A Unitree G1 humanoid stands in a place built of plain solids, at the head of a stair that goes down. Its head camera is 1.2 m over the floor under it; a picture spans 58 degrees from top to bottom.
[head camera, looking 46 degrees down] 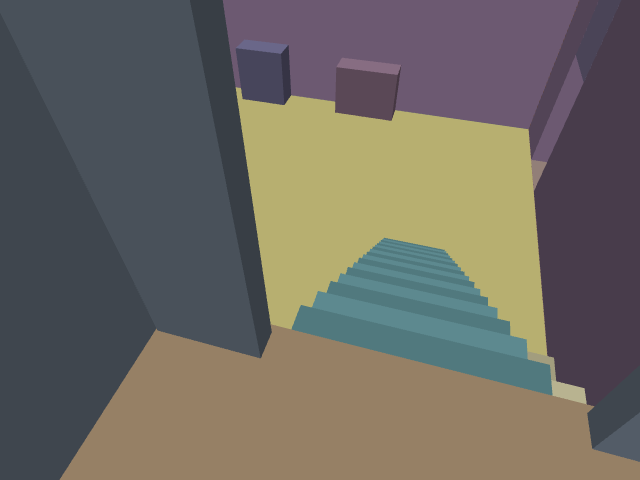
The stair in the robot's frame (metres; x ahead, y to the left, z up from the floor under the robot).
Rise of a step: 0.21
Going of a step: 0.24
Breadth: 0.93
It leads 16 degrees to the right of straight ahead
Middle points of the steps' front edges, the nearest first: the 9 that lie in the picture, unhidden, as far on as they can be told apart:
0.65 -0.30 0.00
0.88 -0.37 -0.21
1.11 -0.44 -0.42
1.34 -0.50 -0.63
1.57 -0.57 -0.84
1.80 -0.64 -1.06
2.03 -0.70 -1.27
2.26 -0.77 -1.48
2.49 -0.84 -1.69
